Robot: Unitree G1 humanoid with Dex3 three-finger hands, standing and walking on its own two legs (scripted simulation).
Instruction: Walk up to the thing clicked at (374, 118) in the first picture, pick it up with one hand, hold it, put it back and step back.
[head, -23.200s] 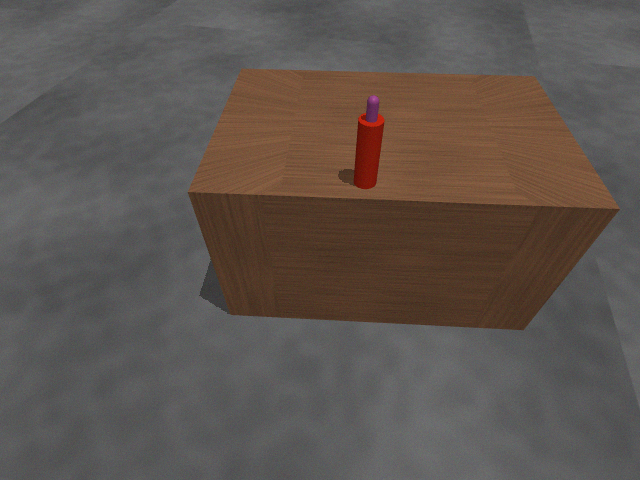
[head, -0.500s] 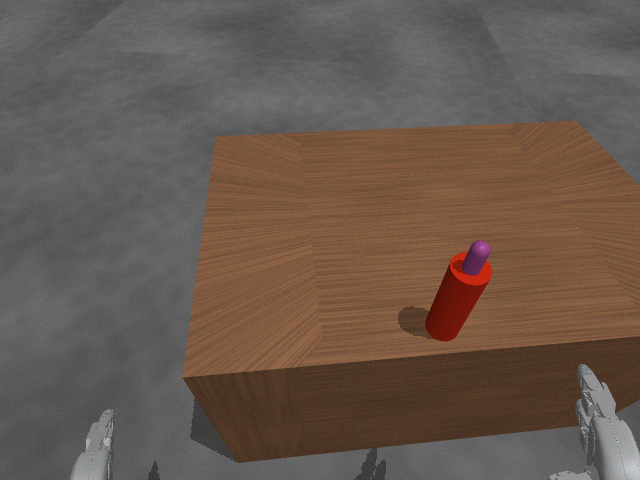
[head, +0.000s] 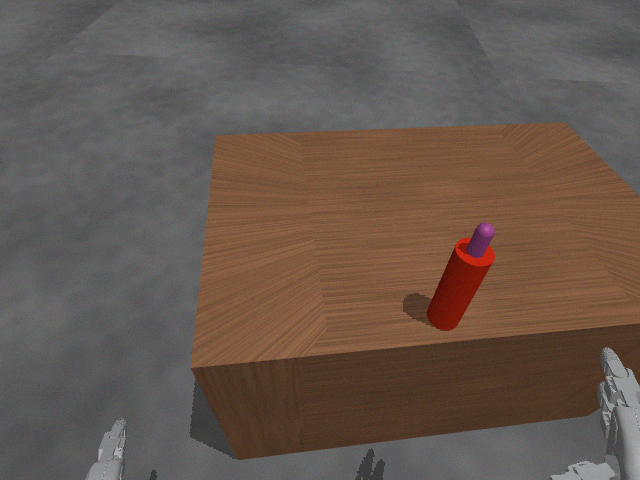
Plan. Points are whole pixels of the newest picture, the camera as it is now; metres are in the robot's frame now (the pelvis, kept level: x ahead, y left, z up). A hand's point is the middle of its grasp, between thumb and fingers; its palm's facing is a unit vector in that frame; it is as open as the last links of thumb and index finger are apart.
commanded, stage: home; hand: right
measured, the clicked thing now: (462, 277) +0.43 -0.23 -0.03
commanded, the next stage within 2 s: none
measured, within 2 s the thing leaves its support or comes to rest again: neither
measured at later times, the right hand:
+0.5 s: hand (483, 465) +0.17 -0.20 -0.07, palm faces +0.11 +0.97 -0.20, open 17.4 cm
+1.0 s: hand (486, 475) +0.16 -0.21 -0.11, palm faces -0.05 +0.94 -0.33, open 17.4 cm
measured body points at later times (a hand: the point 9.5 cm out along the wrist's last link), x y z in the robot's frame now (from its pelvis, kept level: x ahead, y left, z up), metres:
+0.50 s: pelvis +0.01 -0.02 +0.00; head +0.04 -0.02 +0.45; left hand +0.16 +0.21 -0.07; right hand +0.16 -0.25 -0.06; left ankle +0.00 +0.10 -0.71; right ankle +0.02 -0.14 -0.71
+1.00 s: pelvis +0.01 -0.02 -0.01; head +0.04 -0.01 +0.44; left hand +0.15 +0.23 -0.12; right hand +0.17 -0.26 -0.08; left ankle +0.00 +0.10 -0.71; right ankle +0.02 -0.14 -0.71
